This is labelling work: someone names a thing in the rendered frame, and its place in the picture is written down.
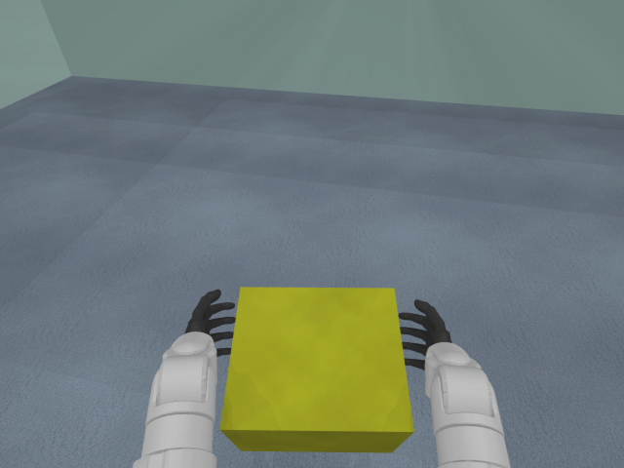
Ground right robot forearm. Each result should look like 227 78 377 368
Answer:
425 342 511 468

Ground carton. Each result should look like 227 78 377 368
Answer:
219 287 414 453

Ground right robot hand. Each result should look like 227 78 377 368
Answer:
398 299 452 371

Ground left robot hand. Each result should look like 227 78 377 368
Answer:
185 290 236 357

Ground left robot forearm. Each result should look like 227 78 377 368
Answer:
133 331 217 468

